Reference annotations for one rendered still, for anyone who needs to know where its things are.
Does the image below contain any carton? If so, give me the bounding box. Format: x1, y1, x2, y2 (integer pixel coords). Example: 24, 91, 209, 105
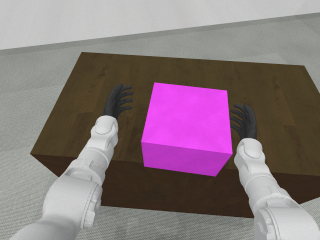
141, 82, 233, 177

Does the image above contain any right robot forearm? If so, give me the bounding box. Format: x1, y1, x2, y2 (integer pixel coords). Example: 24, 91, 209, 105
234, 138, 320, 235

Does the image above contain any pedestal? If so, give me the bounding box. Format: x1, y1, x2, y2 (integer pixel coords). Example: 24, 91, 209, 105
30, 52, 320, 219

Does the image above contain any robot right upper arm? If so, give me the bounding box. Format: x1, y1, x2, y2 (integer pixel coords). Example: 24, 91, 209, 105
254, 206, 320, 240

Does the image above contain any right robot hand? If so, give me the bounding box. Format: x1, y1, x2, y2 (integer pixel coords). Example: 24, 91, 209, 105
229, 104, 257, 141

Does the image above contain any robot left upper arm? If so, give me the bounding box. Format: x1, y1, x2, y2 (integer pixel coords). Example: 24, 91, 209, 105
9, 175, 103, 240

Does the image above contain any left robot hand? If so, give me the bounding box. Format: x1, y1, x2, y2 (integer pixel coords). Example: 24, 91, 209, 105
102, 83, 134, 120

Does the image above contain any left robot forearm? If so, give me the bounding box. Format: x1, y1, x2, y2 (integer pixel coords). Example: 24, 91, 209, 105
42, 115, 119, 216

